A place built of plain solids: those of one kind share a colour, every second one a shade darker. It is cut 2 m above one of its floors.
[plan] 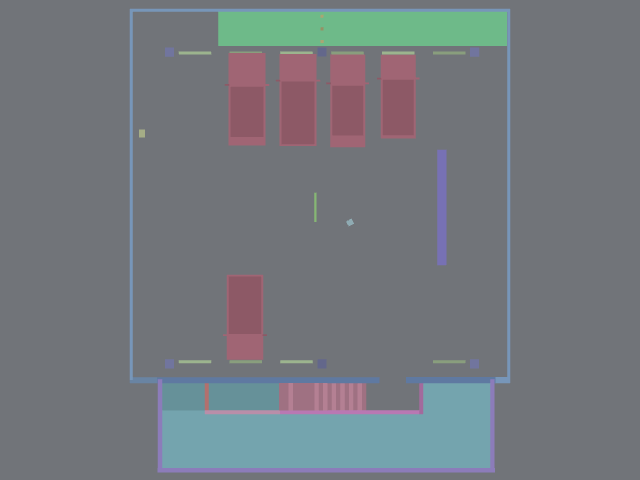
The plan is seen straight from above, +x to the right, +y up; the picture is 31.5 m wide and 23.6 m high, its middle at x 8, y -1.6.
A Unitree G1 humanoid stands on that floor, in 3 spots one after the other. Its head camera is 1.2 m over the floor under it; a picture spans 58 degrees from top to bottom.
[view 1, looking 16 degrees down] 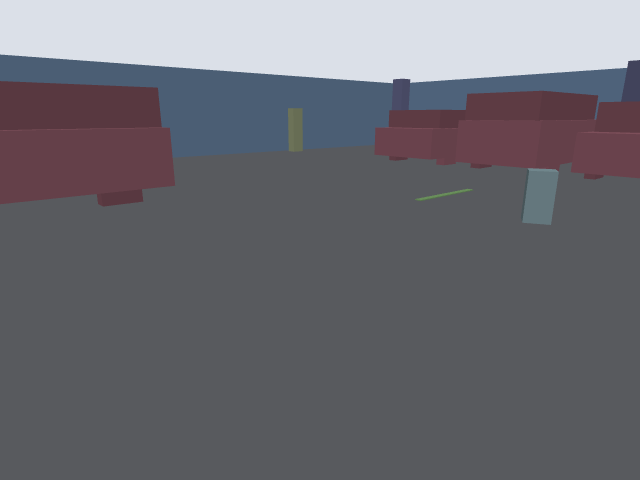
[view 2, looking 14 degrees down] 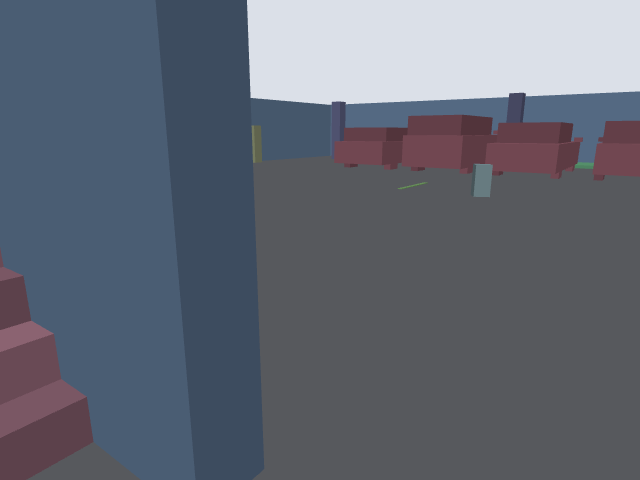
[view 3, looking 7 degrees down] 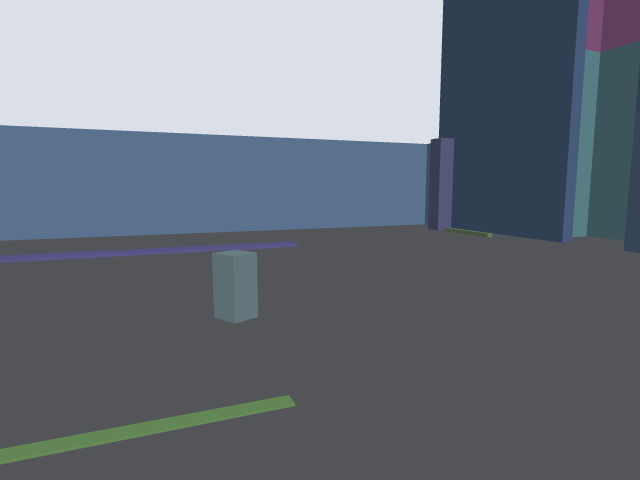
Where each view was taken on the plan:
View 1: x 11.57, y -5.94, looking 139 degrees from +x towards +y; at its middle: ground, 4.35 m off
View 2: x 11.87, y -9.30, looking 126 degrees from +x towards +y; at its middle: ground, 4.96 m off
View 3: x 5.57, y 0.00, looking -22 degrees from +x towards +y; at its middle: ground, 9.85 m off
